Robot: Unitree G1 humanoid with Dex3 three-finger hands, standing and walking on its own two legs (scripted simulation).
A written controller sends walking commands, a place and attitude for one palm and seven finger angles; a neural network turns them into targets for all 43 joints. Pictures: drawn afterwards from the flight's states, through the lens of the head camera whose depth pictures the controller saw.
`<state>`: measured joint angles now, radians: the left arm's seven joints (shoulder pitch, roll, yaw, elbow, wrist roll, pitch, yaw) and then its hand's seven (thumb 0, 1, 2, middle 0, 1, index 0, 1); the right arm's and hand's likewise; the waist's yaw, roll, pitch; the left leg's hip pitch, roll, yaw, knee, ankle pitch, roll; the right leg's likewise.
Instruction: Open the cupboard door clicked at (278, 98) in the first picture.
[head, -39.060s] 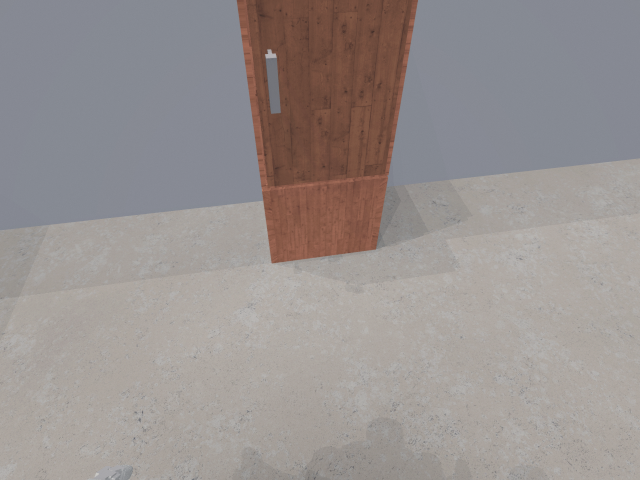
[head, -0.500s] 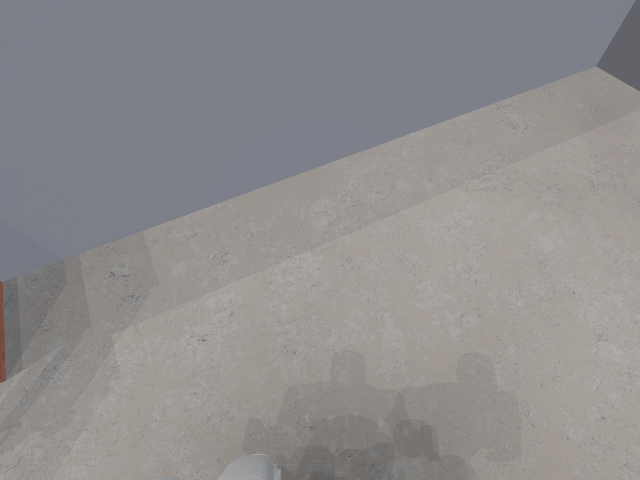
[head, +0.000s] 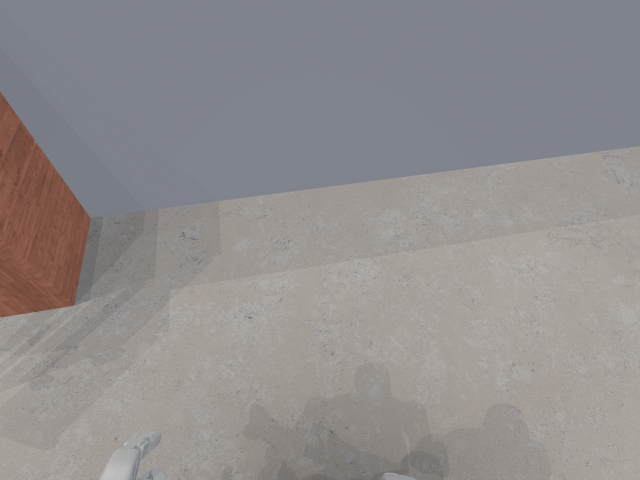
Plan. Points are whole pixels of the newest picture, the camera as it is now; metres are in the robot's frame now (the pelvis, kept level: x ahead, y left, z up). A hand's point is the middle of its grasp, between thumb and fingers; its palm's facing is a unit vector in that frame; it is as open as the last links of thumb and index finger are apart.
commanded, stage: turn to face it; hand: left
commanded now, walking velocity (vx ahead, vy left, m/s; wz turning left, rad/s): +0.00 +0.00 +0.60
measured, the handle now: out of the picture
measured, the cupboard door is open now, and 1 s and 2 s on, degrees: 43 43 43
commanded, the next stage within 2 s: take the last steps up to it in 1.46 s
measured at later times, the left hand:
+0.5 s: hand out of the picture -0.03 +0.21 -0.19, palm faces +0.36 -0.90 -0.23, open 7.4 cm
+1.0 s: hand out of the picture +0.00 +0.17 -0.15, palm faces +0.57 -0.77 -0.27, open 7.4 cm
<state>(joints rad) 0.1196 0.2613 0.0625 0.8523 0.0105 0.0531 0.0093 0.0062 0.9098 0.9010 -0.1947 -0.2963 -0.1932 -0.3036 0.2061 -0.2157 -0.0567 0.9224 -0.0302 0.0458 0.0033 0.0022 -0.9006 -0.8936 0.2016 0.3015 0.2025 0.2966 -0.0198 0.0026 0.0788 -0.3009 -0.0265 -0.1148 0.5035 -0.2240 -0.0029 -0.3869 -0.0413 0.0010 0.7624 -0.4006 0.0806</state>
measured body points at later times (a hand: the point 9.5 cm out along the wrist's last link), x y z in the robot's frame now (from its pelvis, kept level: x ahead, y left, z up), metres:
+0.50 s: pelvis +0.00 +0.00 -0.01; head +0.04 +0.05 +0.43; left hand -0.05 +0.26 -0.17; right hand +0.20 -0.21 -0.13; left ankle -0.03 +0.10 -0.74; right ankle +0.00 -0.15 -0.70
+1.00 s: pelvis +0.04 -0.04 +0.00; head +0.09 -0.03 +0.45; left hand -0.03 +0.21 -0.12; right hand +0.25 -0.22 -0.16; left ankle -0.07 +0.05 -0.65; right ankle +0.09 -0.14 -0.74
